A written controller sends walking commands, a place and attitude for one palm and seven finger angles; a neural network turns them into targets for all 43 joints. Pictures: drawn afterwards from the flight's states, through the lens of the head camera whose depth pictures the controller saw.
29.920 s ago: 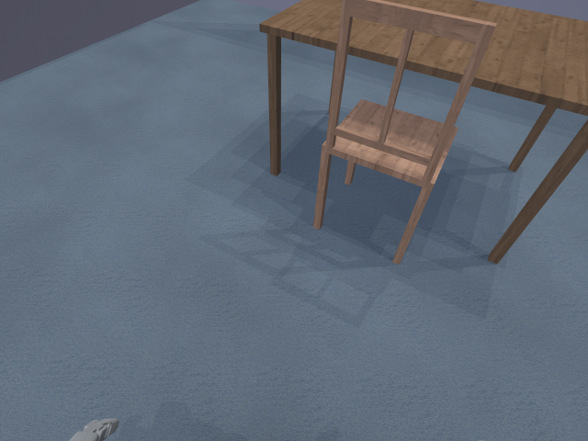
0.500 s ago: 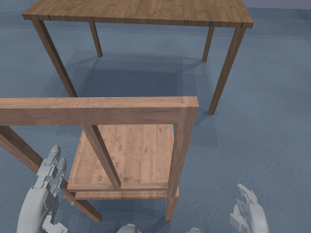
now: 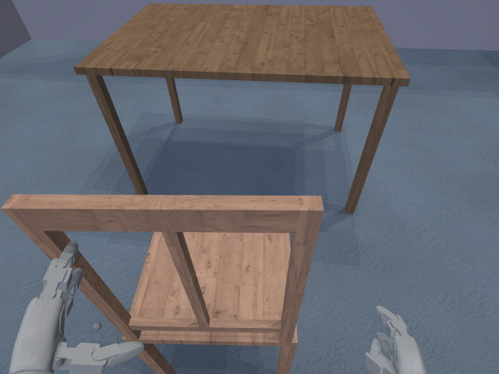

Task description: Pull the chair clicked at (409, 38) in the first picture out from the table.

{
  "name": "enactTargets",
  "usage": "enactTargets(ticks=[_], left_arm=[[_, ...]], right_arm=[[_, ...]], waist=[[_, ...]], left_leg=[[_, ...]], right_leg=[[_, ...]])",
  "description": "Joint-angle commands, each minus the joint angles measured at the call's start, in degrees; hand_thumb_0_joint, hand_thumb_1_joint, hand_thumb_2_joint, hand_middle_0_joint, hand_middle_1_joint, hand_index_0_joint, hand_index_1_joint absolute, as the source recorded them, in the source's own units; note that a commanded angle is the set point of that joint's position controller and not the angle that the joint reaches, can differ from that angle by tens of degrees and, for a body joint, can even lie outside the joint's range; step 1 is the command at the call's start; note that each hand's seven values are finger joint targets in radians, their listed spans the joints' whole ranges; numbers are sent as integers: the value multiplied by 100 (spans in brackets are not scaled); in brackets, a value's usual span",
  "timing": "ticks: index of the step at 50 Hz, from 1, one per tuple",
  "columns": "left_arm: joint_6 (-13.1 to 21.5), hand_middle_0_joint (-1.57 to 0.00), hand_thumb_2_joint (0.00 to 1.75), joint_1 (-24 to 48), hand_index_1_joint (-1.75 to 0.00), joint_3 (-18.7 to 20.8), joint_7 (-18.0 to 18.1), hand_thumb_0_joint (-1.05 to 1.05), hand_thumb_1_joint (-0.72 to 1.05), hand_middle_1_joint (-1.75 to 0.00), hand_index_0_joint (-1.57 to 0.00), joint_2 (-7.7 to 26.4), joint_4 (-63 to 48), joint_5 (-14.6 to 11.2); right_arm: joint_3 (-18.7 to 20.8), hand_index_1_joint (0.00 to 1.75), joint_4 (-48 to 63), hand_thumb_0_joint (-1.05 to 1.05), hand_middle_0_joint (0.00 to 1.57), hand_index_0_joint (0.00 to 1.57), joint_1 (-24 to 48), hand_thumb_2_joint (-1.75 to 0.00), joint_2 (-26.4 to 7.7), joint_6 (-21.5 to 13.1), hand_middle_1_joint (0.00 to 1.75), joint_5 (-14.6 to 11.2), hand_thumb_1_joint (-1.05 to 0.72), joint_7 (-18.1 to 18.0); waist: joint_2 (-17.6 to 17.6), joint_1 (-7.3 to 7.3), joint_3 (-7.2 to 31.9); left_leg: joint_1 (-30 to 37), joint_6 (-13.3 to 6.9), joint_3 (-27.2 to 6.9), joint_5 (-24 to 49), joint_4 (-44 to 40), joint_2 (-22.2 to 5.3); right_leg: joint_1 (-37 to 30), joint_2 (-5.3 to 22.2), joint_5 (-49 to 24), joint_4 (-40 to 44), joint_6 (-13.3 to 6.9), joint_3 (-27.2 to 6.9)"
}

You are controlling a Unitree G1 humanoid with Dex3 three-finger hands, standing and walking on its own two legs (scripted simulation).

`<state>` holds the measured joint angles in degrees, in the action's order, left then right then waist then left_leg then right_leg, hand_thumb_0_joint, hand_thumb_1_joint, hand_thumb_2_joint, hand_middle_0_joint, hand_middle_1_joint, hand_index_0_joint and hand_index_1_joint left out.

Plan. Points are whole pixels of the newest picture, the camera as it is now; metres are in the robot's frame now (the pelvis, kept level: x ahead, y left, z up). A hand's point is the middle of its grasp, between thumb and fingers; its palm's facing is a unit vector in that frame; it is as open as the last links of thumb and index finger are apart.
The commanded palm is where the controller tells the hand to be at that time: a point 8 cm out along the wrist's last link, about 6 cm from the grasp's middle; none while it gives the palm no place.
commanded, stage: draw the hand back to the body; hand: left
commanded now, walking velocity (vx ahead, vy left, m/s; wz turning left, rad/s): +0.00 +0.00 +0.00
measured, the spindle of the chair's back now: (191, 285) +0.27 +0.14 -0.02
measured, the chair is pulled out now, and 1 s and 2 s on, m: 0.59 0.58 0.58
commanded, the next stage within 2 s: step back with the hand held close in 0.78 s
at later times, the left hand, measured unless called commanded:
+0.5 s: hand (65, 292) +0.18 +0.26 +0.12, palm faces +0.38 -0.77 -0.51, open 7.4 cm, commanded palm +0.16 +0.29 +0.20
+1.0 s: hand (64, 291) +0.18 +0.26 +0.12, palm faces +0.37 -0.78 -0.50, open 6.8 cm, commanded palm +0.15 +0.28 +0.20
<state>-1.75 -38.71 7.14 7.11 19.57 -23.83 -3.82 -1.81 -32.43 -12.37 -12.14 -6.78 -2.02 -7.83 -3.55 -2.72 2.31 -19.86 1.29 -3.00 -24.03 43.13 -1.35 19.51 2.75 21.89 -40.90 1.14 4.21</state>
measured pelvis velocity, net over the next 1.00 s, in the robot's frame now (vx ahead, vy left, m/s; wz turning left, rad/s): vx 0.01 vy -0.02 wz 0.00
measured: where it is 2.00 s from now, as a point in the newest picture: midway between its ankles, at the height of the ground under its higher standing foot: outside the picture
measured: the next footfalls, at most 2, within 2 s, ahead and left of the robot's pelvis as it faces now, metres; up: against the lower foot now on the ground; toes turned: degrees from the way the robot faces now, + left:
right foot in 1.82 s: -0.15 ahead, -0.13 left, +0.00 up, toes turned +3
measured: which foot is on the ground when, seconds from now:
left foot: down 0.00-1.00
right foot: down 0.00-1.00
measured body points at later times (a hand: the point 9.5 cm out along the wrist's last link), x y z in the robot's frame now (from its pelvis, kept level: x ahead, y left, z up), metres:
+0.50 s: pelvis +0.02 -0.02 +0.02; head +0.02 -0.05 +0.47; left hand +0.16 +0.30 +0.15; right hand +0.22 -0.23 -0.07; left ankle -0.01 +0.13 -0.71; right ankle +0.00 -0.13 -0.71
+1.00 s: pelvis +0.01 -0.02 +0.02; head +0.02 -0.04 +0.47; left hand +0.16 +0.30 +0.15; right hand +0.21 -0.23 -0.07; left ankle -0.01 +0.13 -0.71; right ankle +0.00 -0.13 -0.71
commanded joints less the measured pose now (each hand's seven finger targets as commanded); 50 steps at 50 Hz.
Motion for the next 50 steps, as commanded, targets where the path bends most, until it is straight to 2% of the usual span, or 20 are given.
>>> enactTargets(ticks=[1,4,8,9,15,18,20,24,28,30,33,38,39,42,44,45,46,47,48,50], left_arm=[[517,-10,57,861,-16,1273,409,0,21,-16,-10,1171,-1727,115],[488,-12,62,1164,-18,1420,432,0,32,-18,-12,1311,-1841,114],[516,-14,69,1316,-21,1617,471,0,47,-21,-14,1411,-2035,121],[474,-15,71,1355,-22,1705,469,0,50,-22,-15,1483,-2009,114],[491,-18,81,1843,-26,1930,480,0,72,-26,-18,1574,-1994,119],[504,-19,87,2071,-29,2094,485,0,83,-29,-19,1757,-2143,113],[532,-20,90,2259,-30,2206,504,0,90,-30,-20,1912,-2386,139],[473,-20,90,2105,-30,2022,462,0,90,-30,-20,1696,-2295,158],[549,-20,90,2155,-30,2039,479,0,90,-30,-20,1725,-2361,165],[522,-20,90,2103,-30,2004,471,0,90,-30,-20,1684,-2340,176],[543,-20,90,2118,-30,2020,483,0,90,-30,-20,1702,-2326,176],[561,-20,90,2132,-30,2017,481,0,90,-30,-20,1714,-2400,184],[510,-20,90,2097,-30,2016,470,0,90,-30,-20,1688,-2308,191],[546,-20,90,2164,-30,2004,481,0,90,-30,-20,1684,-2323,177],[505,-20,90,2128,-30,2047,468,0,90,-30,-20,1711,-2236,183],[593,-20,90,2321,-30,1770,450,0,90,-30,-20,1577,-2785,188],[890,-20,90,3462,-30,2687,338,0,90,-30,-20,2717,-2712,-20],[883,-20,90,3132,-30,2411,255,0,90,-30,-20,2264,-2302,17],[850,-20,90,2848,-30,2278,247,0,90,-30,-20,2084,-2242,13],[873,-20,90,2538,-30,2157,234,0,90,-30,-20,1898,-2254,23]], right_arm=[[167,30,816,0,20,20,741,-90,-606,-390,30,26,-90,-8],[135,30,703,0,20,20,805,-90,-647,-485,30,44,-90,21],[145,30,564,0,20,20,780,-90,-668,-597,30,97,-90,56],[133,30,511,0,20,20,848,-90,-672,-620,30,89,-90,76],[133,30,347,0,20,20,842,-90,-684,-679,30,110,-90,123],[153,30,296,0,20,20,905,-90,-720,-707,30,139,-90,143],[122,30,257,0,20,20,906,-90,-715,-778,30,132,-90,155],[146,30,210,0,20,20,1022,-90,-721,-840,30,145,-90,213],[180,30,200,0,20,20,965,-90,-744,-868,30,177,-90,212],[160,30,191,0,20,20,971,-90,-716,-894,30,154,-90,228],[193,30,181,0,20,20,976,-90,-735,-887,30,173,-90,221],[194,30,167,0,20,20,977,-90,-738,-901,30,175,-90,230],[184,30,134,0,20,20,1043,-90,-741,-907,30,163,-90,247],[173,30,162,0,20,20,989,-90,-731,-898,30,175,-90,241],[179,30,147,0,20,20,1047,-90,-742,-903,30,159,-90,250],[122,30,223,0,20,20,998,-90,-707,-951,30,169,-90,266],[291,30,534,0,20,20,804,-90,-840,-644,30,-37,-90,205],[282,30,481,0,20,20,818,-90,-737,-518,30,-11,-90,200],[285,30,547,0,20,20,864,-90,-732,-455,30,-6,-90,215],[256,30,648,0,20,20,857,-90,-721,-363,30,-2,-90,196]], waist=[[-376,-21,184],[-549,-32,124],[-286,-84,404],[-437,-91,355],[-266,-82,339],[-314,-128,479],[-654,-152,546],[-709,-144,474],[-431,-162,565],[-613,-170,528],[-472,-168,584],[-583,-172,576],[-749,-164,500],[-516,-159,444],[-637,-157,453],[-728,-158,596],[-229,-16,-151],[38,55,8],[141,53,-5],[-325,40,304]], left_leg=[[469,-155,4,1092,-1157,-24],[657,-134,-8,1319,-1290,-19],[1048,-145,8,1931,-1405,-62],[1050,-131,10,1992,-1420,-35],[1324,-167,70,2221,-1543,-47],[1493,-185,85,2427,-1587,-61],[1528,-177,88,2528,-1619,-43],[1612,-175,123,2654,-1597,-31],[1682,-214,115,2650,-1646,-62],[1639,-203,142,2679,-1647,-49],[1682,-221,152,2683,-1640,-55],[1705,-219,151,2731,-1648,-67],[1635,-188,148,2649,-1660,-49],[1596,-198,108,2597,-1710,-74],[1578,-189,143,2531,-1688,-63],[1657,-208,131,2614,-1694,-43],[1431,-290,-53,2792,-1574,-333],[1428,-249,-63,2770,-1544,-342],[1416,-236,-35,2923,-1531,-342],[1620,-236,-25,3377,-1614,-390]], right_leg=[[-426,45,-833,1001,-313,-30],[-625,27,-1046,1134,-334,-53],[-943,53,-1626,1133,-305,-23],[-1017,33,-1707,1185,-328,-78],[-1207,83,-2032,1349,-271,-86],[-1328,106,-2212,1362,-251,-71],[-1442,129,-2283,1372,-269,-94],[-1437,95,-2405,1436,-265,-93],[-1477,127,-2441,1419,-231,-33],[-1510,140,-2489,1432,-235,-39],[-1496,141,-2486,1420,-218,-24],[-1505,149,-2552,1413,-226,-35],[-1503,125,-2460,1443,-249,-84],[-1481,133,-2364,1427,-232,-2],[-1480,122,-2342,1464,-246,-63],[-1542,156,-2406,1440,-231,-25],[-935,388,-3195,1746,-281,-775],[-1110,534,-3543,1711,-311,-728],[-1140,572,-3762,1642,-306,-710],[-1250,570,-3796,1465,-265,-640]])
